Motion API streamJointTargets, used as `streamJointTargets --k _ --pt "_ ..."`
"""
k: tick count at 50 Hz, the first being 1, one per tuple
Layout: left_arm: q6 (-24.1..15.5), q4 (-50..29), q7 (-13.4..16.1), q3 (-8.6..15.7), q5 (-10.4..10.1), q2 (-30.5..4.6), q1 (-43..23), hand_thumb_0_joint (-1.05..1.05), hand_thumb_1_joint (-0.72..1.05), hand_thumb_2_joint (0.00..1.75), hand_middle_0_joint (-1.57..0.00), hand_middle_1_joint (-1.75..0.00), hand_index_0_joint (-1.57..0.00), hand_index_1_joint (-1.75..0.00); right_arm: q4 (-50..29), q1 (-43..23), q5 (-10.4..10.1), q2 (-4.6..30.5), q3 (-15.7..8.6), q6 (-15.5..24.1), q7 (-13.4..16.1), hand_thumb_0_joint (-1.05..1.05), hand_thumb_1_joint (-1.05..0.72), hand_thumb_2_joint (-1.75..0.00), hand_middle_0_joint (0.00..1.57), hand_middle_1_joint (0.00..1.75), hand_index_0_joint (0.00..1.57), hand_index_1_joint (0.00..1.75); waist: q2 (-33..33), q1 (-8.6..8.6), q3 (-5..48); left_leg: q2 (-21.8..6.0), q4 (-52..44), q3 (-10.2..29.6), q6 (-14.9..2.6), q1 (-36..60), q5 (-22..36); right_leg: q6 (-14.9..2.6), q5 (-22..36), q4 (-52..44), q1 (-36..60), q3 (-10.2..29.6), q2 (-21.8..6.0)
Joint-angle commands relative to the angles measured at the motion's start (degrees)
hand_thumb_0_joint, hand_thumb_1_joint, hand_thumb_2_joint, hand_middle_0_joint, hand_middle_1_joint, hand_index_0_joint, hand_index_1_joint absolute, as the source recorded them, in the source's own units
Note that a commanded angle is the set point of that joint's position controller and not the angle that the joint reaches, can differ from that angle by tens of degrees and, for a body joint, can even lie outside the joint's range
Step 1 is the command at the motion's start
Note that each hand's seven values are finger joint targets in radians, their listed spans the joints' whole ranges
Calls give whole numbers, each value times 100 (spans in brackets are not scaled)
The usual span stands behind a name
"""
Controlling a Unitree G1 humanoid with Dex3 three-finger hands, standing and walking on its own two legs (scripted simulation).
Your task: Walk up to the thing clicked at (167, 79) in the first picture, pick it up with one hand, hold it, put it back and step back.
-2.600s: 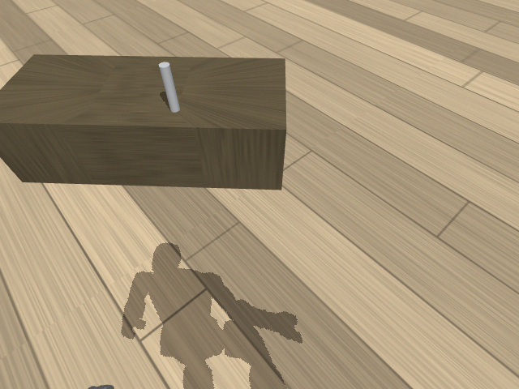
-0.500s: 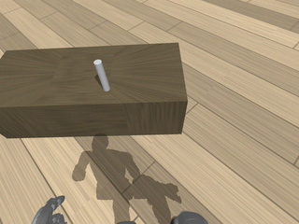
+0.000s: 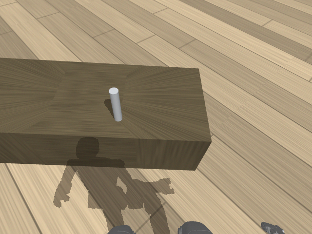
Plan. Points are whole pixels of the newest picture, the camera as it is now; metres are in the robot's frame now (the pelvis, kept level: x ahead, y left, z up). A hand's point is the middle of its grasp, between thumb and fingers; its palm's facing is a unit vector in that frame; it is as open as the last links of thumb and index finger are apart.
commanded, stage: walk up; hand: left
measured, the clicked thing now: (116, 105) +0.69 +0.21 -0.27
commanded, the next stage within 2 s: none
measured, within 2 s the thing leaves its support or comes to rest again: neither
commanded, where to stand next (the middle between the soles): +0.26 +0.02 m, yaw -2 degrees
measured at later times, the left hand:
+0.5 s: hand (63, 198) +0.21 +0.27 -0.11, palm faces -0.03 -0.89 -0.45, open 7.4 cm
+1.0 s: hand (61, 195) +0.24 +0.30 -0.17, palm faces -0.05 -0.94 -0.35, open 7.3 cm
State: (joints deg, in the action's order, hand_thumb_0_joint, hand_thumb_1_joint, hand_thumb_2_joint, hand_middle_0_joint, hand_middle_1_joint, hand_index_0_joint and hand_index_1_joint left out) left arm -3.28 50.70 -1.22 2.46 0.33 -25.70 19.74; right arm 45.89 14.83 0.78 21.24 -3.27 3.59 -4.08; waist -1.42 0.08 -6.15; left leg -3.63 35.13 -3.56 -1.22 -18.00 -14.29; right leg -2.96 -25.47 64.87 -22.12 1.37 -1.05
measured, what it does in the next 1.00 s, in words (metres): walks ahead: right foot, then left foot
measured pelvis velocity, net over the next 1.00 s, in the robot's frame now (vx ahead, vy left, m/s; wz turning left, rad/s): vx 0.17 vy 0.04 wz -0.03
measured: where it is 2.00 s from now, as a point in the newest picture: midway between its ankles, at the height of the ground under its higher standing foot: (146, 232)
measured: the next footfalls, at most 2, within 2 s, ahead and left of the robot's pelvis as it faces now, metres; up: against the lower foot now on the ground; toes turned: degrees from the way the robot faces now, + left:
right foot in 0.30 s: +0.19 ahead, -0.11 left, +0.00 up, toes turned -3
left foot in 0.68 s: +0.29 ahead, +0.16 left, +0.00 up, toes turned +0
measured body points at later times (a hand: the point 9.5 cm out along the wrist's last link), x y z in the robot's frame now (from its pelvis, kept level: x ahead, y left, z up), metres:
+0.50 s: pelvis +0.15 +0.00 +0.00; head +0.16 -0.04 +0.45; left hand +0.21 +0.32 -0.08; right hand +0.21 -0.31 -0.14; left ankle +0.17 +0.15 -0.67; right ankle +0.19 -0.11 -0.73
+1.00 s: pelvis +0.17 +0.04 -0.01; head +0.20 +0.06 +0.44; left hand +0.24 +0.35 -0.14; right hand +0.28 -0.27 -0.12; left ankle +0.25 +0.16 -0.73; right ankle +0.15 -0.11 -0.73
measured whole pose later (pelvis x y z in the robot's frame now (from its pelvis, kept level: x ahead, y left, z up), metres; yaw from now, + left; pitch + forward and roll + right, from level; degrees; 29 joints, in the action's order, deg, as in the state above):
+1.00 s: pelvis +0.17 +0.04 -0.01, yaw -2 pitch -3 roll -3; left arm -0.2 58.1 0.0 1.4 0.8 -21.5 10.3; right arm 54.3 6.2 0.7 21.4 -0.5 0.9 -0.4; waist 0.9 0.6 -6.6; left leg -4.3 38.4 -0.4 0.4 -22.1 -13.3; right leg 1.3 -19.4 34.3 -11.7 -0.8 -0.3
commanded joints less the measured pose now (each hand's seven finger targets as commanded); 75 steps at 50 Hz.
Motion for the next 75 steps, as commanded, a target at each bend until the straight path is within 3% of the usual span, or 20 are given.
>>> streamJointTargets --k 1,9,13,14,16,18,21,27,31,33,34,35,37,40,46,49,50,52,56,75 --pt "-117 -273 -2 328 -91 -954 570 0 90 90 -20 -30 -20 -30 -329 256 -72 1593 -459 148 192 0 -90 -90 20 30 20 30 1080 10 305 -1024 -1834 1217 -936 581 630 131 564 -428 -597 76 -273" --pt "-168 -528 -42 343 31 -819 -131 0 90 90 -20 -30 -20 -30 -477 578 17 1618 -459 67 149 0 -90 -90 20 30 20 30 1088 -244 220 -1025 -1651 895 -1192 761 1025 211 975 -2371 -345 -452 -291" --pt "-291 -322 35 402 25 -761 439 0 90 90 -20 -30 -20 -30 -648 293 -37 1470 -389 -54 133 0 -90 -90 20 30 20 30 537 187 523 -785 -414 579 -892 257 1341 100 1713 -3502 1210 -662 92" --pt "-335 -222 91 481 39 -958 898 0 90 90 -20 -30 -20 -30 -688 341 -85 1230 -293 -51 140 0 -90 -90 20 30 20 30 -34 458 856 -518 541 396 -681 69 1278 25 1762 -3779 1935 -378 20" --pt "-389 -411 186 649 69 -1692 975 0 90 90 -20 -30 -20 -30 -695 774 -86 861 -143 -103 168 0 -90 -90 20 30 20 30 -1343 373 927 563 2679 189 -88 -1720 -1639 -754 869 -4878 2718 3252 -2235" --pt "-314 -535 181 589 -29 -1651 472 0 90 90 -20 -30 -20 -30 -474 642 -13 1528 -334 -225 262 0 -90 -90 20 30 20 30 -593 274 452 142 3059 694 -116 -1784 -1914 -1345 298 -4893 1856 3309 -2373" --pt "-322 -621 192 463 -46 -1284 5 0 90 90 -20 -30 -20 -30 -153 776 -94 1425 -338 -252 218 0 -90 -90 20 30 20 30 -556 42 150 -12 2707 898 -29 -1468 -892 -694 1057 -4895 1276 1542 -1478" --pt "-218 -687 193 317 69 -1002 -400 0 90 90 -20 -30 -20 -30 92 582 -52 1018 -225 -273 260 0 -90 -90 20 30 20 30 -978 -48 283 9 1158 361 212 -308 -321 -764 3074 -4339 353 20 -1003" --pt "-47 -606 199 300 24 -1058 -406 0 90 90 -20 -30 -20 -30 197 172 -69 973 -190 -176 359 0 -90 -90 20 30 20 30 -1010 104 646 203 286 87 196 159 316 -759 4009 -3495 644 104 -1076" --pt "73 -650 191 253 -50 -999 -754 0 90 90 -20 -30 -20 -30 433 481 -33 1084 -238 -106 428 0 -90 -90 20 30 20 30 -626 -148 795 303 -352 26 88 886 867 -594 3082 -2962 204 120 -1040" --pt "140 -662 194 184 -60 -805 -740 0 90 90 -20 -30 -20 -30 490 547 10 1288 -286 -68 458 0 -90 -90 20 30 20 30 -162 -213 768 83 -749 403 -11 1047 1124 -362 2207 -2640 -55 137 -862" --pt "191 -642 194 102 -131 -480 -510 0 90 90 -20 -30 -20 -30 441 368 74 1661 -327 -26 482 0 -90 -90 20 30 20 30 1030 -22 861 -993 -1198 1866 -274 1056 1549 -5 1048 -1947 -284 -163 -239" --pt "343 -220 270 179 -139 -861 -302 0 90 90 -20 -30 -20 -30 293 -363 -26 1942 -329 -39 471 0 -90 -90 20 30 20 30 1291 96 829 -1809 -1616 3112 -1280 134 308 104 -827 -1278 269 158 -101" --pt "331 15 192 210 -114 -821 -471 0 90 90 -20 -30 -20 -30 315 -683 58 1519 -164 -46 506 0 -90 -90 20 30 20 30 1335 154 752 -1043 -1304 1852 -849 90 525 73 -547 -1588 258 208 -177" --pt "270 516 207 165 -23 -608 -301 0 90 90 -20 -30 -20 -30 428 -862 12 1494 -135 -150 476 0 -90 -90 20 30 20 30 1380 194 1035 -922 -864 1517 -682 456 812 156 377 -3457 935 -270 18" --pt "131 578 256 211 125 -917 -607 0 90 90 -20 -30 -20 -30 470 -965 -126 1046 15 -182 457 0 -90 -90 20 30 20 30 302 116 989 -503 -305 1026 -152 -78 910 -88 1415 -4259 1440 872 -676" --pt "123 489 215 194 95 -1115 -1104 0 90 90 -20 -30 -20 -30 570 -964 -139 1000 18 -185 449 0 -90 -90 20 30 20 30 -76 -83 724 -95 -502 673 -29 314 87 -267 1056 -4284 607 1113 -939" --pt "166 402 132 103 36 -882 -1497 0 90 90 -20 -30 -20 -30 850 -829 -61 1212 -62 -153 445 0 -90 -90 20 30 20 30 111 -261 680 -311 -1017 901 -65 1284 -404 -82 326 -4125 -167 681 -719" --pt "135 795 97 55 38 -703 -1075 0 90 90 -20 -30 -20 -30 874 -1407 -32 1247 -6 -157 363 0 -90 -90 20 30 20 30 84 37 362 -539 -1446 1192 -207 306 -1200 -24 -29 -4450 555 483 -442" --pt "170 1039 145 83 -34 -715 -1535 0 90 90 -20 -30 -20 -30 1580 -1195 -29 1079 75 -98 419 0 -90 -90 20 30 20 30 129 -11 973 -418 -1385 613 42 1155 1733 141 2276 -4746 1572 279 -590"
